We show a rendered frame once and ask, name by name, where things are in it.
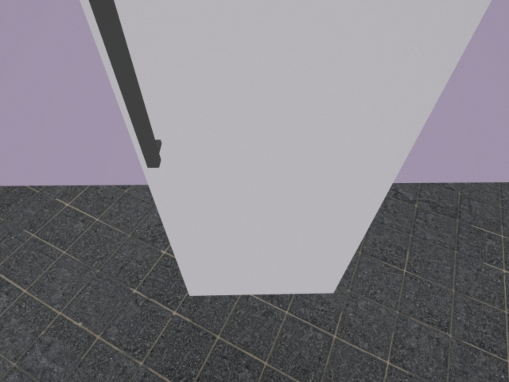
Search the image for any fridge door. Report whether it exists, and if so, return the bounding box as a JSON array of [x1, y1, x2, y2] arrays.
[[80, 0, 492, 296]]

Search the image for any handle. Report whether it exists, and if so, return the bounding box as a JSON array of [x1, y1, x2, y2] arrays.
[[89, 0, 161, 168]]

